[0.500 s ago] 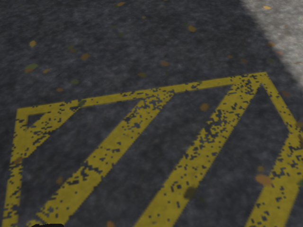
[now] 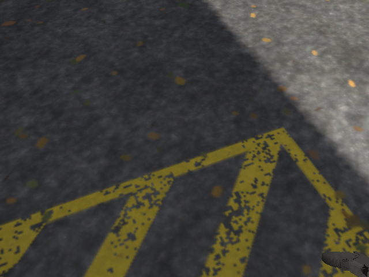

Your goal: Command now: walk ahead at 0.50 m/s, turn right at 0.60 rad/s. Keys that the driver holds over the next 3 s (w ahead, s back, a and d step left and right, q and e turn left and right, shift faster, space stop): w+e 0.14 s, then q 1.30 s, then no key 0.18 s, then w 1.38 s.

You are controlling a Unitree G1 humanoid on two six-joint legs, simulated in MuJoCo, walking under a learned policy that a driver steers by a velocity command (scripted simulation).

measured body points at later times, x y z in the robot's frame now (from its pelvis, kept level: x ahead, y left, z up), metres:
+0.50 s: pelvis +0.20 -0.03 +0.01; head +0.25 -0.04 +0.46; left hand +0.44 +0.19 -0.06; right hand +0.23 -0.31 -0.13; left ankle +0.12 +0.12 -0.67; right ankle +0.29 -0.15 -0.72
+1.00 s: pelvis +0.23 +0.01 +0.02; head +0.26 +0.05 +0.47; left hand +0.32 +0.33 -0.10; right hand +0.42 -0.25 -0.06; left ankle +0.23 +0.10 -0.72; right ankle +0.28 -0.14 -0.64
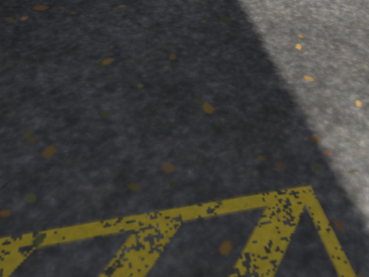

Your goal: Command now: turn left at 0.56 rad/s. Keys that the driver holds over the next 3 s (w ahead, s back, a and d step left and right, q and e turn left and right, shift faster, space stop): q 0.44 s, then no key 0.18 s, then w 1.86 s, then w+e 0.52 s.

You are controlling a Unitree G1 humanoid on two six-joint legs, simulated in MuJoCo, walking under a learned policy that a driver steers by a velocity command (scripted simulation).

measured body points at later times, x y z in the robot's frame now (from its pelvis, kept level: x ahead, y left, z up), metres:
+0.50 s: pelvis +0.01 -0.03 +0.00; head +0.06 -0.04 +0.45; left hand +0.07 +0.27 -0.10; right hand +0.24 -0.28 -0.11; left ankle -0.04 +0.10 -0.67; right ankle +0.04 -0.15 -0.74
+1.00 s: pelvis +0.07 +0.02 +0.00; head +0.08 +0.04 +0.45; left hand +0.11 +0.34 -0.10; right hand +0.22 -0.22 -0.10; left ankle -0.04 +0.10 -0.74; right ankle +0.23 -0.08 -0.71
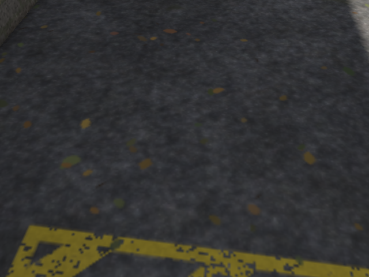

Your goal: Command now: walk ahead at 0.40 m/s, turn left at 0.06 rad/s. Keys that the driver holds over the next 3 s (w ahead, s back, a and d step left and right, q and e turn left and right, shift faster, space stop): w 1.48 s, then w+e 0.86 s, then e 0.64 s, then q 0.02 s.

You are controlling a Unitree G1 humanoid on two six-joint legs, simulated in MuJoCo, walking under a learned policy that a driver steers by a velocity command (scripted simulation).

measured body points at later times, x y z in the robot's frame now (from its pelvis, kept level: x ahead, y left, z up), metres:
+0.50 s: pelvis +0.24 -0.07 +0.00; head +0.26 -0.08 +0.45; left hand +0.25 +0.21 -0.12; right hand +0.43 -0.31 -0.10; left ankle +0.42 +0.11 -0.69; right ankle +0.15 -0.14 -0.75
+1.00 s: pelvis +0.53 -0.03 +0.00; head +0.56 -0.03 +0.45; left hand +0.72 +0.22 -0.10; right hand +0.57 -0.31 -0.12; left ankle +0.50 +0.06 -0.75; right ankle +0.69 -0.21 -0.69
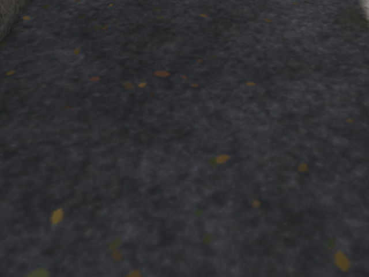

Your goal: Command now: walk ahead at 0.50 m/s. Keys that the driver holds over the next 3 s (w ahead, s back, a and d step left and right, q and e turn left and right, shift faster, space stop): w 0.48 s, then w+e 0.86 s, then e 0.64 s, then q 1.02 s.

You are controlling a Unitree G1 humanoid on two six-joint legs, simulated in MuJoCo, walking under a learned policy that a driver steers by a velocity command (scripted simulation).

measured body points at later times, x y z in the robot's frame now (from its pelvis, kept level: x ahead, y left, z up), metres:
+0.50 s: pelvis +0.28 -0.08 +0.00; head +0.30 -0.09 +0.45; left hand +0.31 +0.20 -0.12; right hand +0.44 -0.34 -0.11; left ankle +0.41 +0.11 -0.68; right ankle +0.25 -0.15 -0.75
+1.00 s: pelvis +0.55 -0.03 +0.00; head +0.57 -0.04 +0.45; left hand +0.74 +0.22 -0.11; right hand +0.55 -0.32 -0.12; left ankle +0.56 +0.08 -0.75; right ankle +0.59 -0.21 -0.67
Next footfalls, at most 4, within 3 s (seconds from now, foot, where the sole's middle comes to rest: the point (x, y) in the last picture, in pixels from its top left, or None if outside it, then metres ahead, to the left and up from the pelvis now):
0.18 right None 0.29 -0.15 -0.78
0.74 left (161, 245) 0.60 0.07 -0.78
1.24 right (240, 196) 0.79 -0.26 -0.78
1.72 left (223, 143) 1.07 -0.22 -0.78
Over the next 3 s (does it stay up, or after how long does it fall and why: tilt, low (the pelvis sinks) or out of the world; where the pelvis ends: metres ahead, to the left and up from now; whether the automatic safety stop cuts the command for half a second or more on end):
stays up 0.91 -0.23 -0.01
